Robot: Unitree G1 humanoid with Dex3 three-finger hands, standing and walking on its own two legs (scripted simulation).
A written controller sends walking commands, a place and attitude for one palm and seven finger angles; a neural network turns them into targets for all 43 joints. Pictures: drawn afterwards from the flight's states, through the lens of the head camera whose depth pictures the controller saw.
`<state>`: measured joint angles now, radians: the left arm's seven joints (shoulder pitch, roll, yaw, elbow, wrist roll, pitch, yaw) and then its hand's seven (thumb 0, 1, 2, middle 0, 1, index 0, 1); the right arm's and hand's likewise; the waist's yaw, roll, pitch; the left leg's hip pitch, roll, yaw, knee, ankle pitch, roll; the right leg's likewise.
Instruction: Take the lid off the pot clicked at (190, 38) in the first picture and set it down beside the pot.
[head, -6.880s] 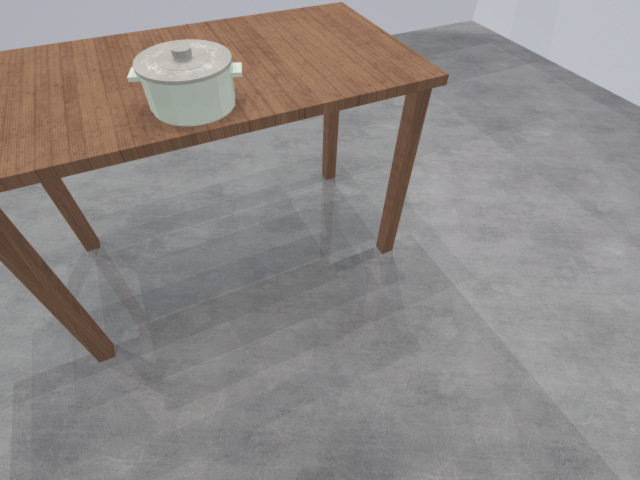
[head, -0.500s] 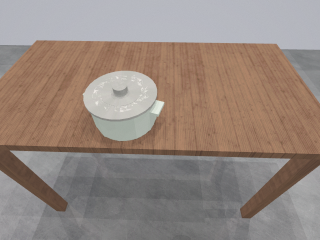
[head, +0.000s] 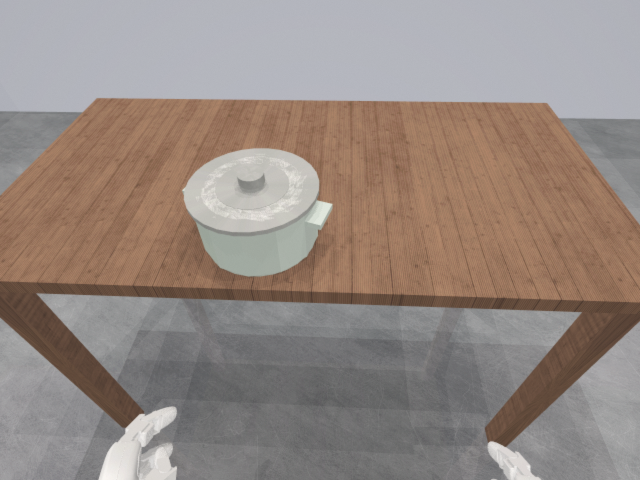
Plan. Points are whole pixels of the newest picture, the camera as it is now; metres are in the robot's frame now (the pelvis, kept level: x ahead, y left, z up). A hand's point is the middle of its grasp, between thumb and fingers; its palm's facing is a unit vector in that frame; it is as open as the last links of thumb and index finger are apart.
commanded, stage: lift the closed hand beside the body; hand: left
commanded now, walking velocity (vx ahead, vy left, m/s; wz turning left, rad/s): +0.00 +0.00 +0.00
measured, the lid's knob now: (251, 177) +0.51 +0.13 +0.12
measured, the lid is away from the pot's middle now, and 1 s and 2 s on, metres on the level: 0.00 0.00 0.00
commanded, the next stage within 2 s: raise the hand higher, near the body in 0.40 s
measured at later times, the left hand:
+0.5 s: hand out of the picture +0.10 +0.24 +0.03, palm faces +0.30 -0.88 -0.36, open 3.1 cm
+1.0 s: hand (55, 451) +0.13 +0.25 +0.10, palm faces +0.35 -0.84 -0.40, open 3.1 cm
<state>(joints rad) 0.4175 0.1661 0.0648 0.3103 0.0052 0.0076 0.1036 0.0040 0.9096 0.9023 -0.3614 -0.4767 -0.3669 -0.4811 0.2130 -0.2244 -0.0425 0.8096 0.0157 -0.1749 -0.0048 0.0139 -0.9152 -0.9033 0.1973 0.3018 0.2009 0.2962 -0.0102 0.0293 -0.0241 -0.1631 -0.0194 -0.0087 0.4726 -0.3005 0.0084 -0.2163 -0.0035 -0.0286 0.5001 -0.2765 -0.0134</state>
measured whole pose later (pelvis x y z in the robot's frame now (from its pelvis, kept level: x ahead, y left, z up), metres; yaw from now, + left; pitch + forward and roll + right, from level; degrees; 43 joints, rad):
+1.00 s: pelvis -0.02 +0.01 +0.00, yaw +0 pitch -5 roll -1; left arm 0.65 0.29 0.22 -0.39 -0.02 -0.10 0.09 0.01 0.90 0.90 -1.29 -1.49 -1.30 -1.50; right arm 0.18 -0.20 0.00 0.61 0.01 -0.23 -0.06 0.01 -0.90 -0.90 0.20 0.30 0.20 0.30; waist 0.08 0.04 0.02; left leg -0.11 -0.02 -0.01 0.49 -0.30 0.02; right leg -0.14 0.00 -0.03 0.47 -0.25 0.00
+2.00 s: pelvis -0.04 +0.01 +0.00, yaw +2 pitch -2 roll +0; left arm 0.17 0.71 0.12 -0.35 0.70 0.04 -0.34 0.00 0.18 1.35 -1.07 -0.70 -1.08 -0.70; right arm 0.12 -0.28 0.03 0.55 0.04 0.03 -0.01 0.01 -0.90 -0.90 0.20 0.30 0.20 0.30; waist 0.08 0.14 0.01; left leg -0.19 -0.04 -0.03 0.46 -0.23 0.02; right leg -0.22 -0.02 -0.06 0.46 -0.20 0.00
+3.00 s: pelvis -0.05 +0.00 +0.00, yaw +1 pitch -1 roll +1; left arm -0.53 0.64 -0.11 0.15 0.79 0.17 -0.47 0.00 -0.32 1.54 -0.87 -0.08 -0.87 -0.08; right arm 0.13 -0.30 0.04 0.57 0.07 0.07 0.00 0.01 -0.90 -0.90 0.20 0.30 0.20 0.30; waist 0.02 0.11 0.02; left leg -0.22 -0.05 -0.02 0.47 -0.22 0.02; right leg -0.28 -0.03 -0.04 0.52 -0.22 -0.01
